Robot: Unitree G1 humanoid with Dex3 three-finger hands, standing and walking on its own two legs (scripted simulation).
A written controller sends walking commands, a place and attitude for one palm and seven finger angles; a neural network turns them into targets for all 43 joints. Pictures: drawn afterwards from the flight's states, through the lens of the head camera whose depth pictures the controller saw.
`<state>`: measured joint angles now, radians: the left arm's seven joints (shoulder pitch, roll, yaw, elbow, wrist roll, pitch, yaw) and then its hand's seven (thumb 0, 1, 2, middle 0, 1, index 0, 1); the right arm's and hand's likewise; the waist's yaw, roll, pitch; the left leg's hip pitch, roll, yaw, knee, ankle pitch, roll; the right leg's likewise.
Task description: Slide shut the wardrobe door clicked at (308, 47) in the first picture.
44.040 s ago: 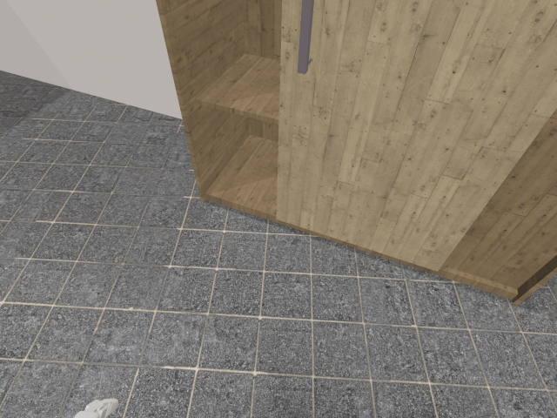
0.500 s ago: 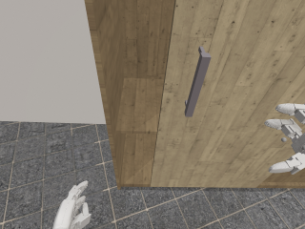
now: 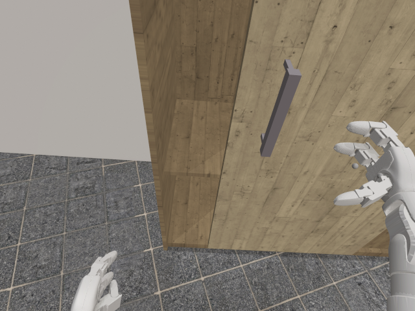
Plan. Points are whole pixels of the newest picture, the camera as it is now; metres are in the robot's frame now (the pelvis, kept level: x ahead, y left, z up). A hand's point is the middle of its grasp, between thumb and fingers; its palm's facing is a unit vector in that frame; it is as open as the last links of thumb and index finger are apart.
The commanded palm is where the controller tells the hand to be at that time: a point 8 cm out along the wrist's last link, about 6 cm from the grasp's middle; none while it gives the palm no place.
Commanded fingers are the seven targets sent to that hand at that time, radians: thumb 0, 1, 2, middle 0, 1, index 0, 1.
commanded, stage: move the hooked fingers beside the handle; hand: right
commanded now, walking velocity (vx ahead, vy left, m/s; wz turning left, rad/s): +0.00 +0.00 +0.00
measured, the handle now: (275, 112) +0.50 -0.13 +0.14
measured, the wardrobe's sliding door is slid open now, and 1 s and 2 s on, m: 0.19 0.19 0.19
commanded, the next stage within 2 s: feel for the door with the fingertips in 1.82 s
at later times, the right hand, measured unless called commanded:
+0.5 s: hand (330, 146) +0.39 -0.21 +0.16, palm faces +0.03 +1.00 -0.03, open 14.0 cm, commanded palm +0.36 -0.26 +0.15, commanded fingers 0.00 0.50 -0.30 0.30 1.20 0.30 1.20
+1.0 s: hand (311, 128) +0.44 -0.19 +0.15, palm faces +0.01 +1.00 -0.01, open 14.0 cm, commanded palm +0.42 -0.24 +0.15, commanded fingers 0.00 0.50 -0.30 0.30 1.20 0.30 1.20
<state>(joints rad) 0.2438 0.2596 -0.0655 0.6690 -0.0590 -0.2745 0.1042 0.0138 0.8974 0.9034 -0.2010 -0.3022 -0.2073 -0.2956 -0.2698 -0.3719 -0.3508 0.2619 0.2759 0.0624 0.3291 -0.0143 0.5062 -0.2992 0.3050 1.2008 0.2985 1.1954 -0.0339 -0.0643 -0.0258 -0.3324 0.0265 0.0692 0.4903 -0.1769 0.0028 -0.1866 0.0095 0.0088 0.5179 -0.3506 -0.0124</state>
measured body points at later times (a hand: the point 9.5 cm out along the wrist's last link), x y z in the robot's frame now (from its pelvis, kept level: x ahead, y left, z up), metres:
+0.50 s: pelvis +0.00 +0.01 +0.00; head +0.02 +0.03 +0.45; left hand +0.14 +0.26 -0.10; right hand +0.38 -0.26 +0.16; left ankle +0.05 +0.12 -0.73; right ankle -0.05 -0.11 -0.73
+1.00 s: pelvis +0.01 -0.01 +0.00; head +0.04 +0.01 +0.45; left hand +0.10 +0.25 -0.11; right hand +0.43 -0.24 +0.15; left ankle +0.05 +0.12 -0.73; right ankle -0.05 -0.11 -0.73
